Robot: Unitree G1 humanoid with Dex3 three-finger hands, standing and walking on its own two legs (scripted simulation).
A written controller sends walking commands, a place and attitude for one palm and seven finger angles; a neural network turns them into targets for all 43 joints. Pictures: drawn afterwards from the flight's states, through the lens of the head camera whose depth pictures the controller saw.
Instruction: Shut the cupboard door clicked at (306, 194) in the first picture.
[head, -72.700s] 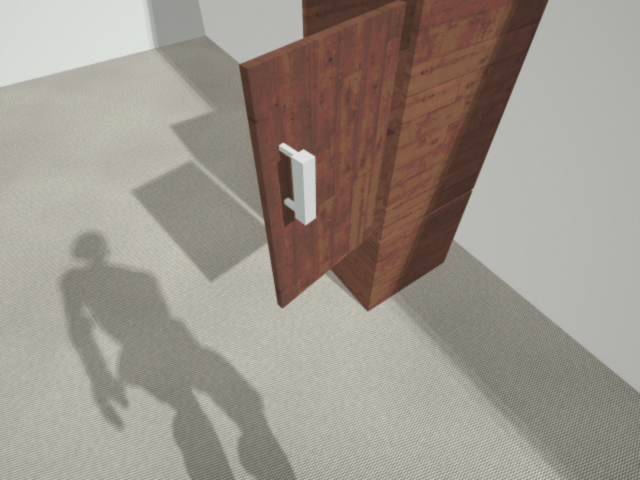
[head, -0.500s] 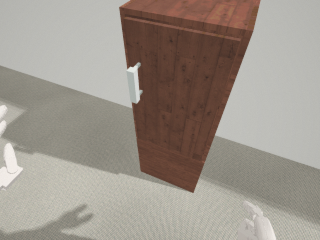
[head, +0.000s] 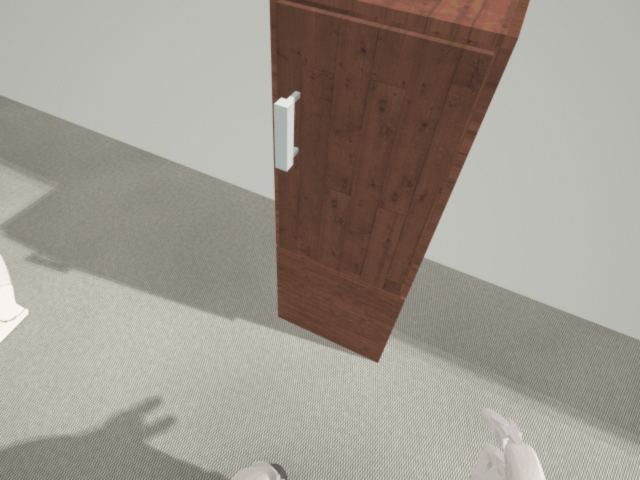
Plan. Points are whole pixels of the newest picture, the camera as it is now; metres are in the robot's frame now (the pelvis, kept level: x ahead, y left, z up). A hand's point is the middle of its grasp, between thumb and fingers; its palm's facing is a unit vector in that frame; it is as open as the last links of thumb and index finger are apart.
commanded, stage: step back with the hand held close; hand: left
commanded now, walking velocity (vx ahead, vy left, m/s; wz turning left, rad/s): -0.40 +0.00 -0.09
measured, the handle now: (289, 130) +0.69 +0.08 +0.06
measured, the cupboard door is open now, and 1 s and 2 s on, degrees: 0 0 0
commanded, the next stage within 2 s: stop stepping back and stand still in 0.28 s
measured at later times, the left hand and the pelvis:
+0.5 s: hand out of the picture +0.10 +0.30 +0.19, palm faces +0.42 -0.82 -0.39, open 7.5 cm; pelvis -0.10 +0.05 +0.00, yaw -2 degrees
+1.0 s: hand out of the picture +0.07 +0.36 +0.19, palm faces +0.35 -0.85 -0.40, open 7.4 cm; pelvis -0.17 +0.12 +0.01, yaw -9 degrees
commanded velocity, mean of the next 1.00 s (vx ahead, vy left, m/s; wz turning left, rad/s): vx -0.02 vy -0.07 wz -0.03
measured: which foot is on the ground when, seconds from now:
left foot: down 0.00-0.44, up 0.46-0.56, down 0.58-0.84, up 0.86-1.00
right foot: up 0.00-0.02, down 0.04-0.26, up 0.28-0.42, down 0.44-0.60, up 0.62-0.84, down 0.86-1.00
